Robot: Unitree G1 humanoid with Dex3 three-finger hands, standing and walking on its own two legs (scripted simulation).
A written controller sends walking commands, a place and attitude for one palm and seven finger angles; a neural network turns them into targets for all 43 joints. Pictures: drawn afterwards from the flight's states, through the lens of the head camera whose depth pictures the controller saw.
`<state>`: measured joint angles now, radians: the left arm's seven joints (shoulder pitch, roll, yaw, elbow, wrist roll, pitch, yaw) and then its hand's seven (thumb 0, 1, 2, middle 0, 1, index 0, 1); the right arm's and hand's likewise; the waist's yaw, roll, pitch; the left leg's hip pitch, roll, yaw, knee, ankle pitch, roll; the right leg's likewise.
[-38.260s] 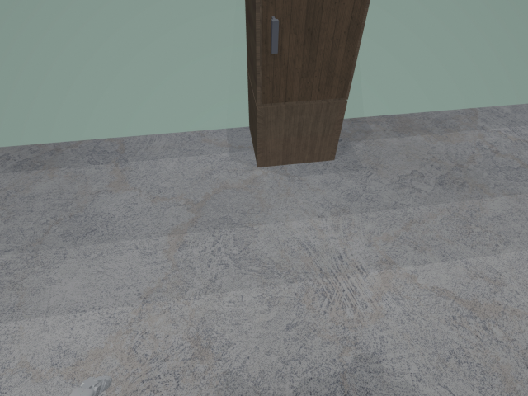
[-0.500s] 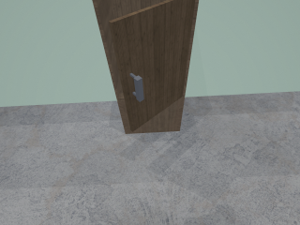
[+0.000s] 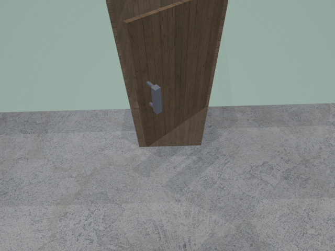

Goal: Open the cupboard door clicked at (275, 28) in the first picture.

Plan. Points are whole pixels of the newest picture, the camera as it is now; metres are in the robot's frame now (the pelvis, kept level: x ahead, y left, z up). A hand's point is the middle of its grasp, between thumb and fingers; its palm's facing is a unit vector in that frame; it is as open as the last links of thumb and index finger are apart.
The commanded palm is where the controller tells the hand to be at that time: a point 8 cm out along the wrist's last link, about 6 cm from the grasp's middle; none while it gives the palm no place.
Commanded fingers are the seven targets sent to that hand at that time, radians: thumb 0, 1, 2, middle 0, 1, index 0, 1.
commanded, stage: look to check the result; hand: left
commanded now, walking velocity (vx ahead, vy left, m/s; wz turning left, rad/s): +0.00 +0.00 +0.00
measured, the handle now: (153, 97) +0.63 +0.10 -0.04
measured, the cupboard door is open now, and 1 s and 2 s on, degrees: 39 39 39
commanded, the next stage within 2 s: walk to a spot facing it in 0.36 s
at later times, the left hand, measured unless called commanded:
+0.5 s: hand out of the picture +0.08 +0.22 -0.16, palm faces -0.01 -0.95 -0.30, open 7.4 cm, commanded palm none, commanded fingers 0.00 0.90 0.90 -0.20 -0.30 -0.20 -0.30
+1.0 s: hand out of the picture +0.09 +0.15 -0.18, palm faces -0.16 -0.94 -0.29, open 7.4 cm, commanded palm none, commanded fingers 0.00 0.90 0.90 -0.20 -0.30 -0.20 -0.30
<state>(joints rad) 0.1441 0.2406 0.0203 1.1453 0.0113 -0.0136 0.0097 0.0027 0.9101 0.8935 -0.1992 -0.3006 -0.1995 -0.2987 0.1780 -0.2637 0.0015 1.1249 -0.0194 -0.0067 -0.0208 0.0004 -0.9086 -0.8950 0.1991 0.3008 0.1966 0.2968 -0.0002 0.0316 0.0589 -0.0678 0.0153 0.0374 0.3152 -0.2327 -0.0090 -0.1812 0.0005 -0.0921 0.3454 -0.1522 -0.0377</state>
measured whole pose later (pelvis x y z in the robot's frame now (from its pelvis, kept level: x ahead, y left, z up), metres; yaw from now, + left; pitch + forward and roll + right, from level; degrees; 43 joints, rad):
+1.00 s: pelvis +0.00 -0.04 -0.03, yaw -13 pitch +0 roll +2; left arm 0.18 0.19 0.07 0.97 0.02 0.03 -0.01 0.00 0.91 0.89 -0.20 -0.30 -0.20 -0.30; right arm 0.21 -0.23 -0.05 1.02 -0.01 0.06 -0.04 0.00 -0.91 -0.89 0.20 0.30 0.20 0.30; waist 0.02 0.05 0.14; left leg -0.27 0.11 0.11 0.88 -0.52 -0.05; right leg -0.33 0.04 -0.02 0.68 -0.35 -0.07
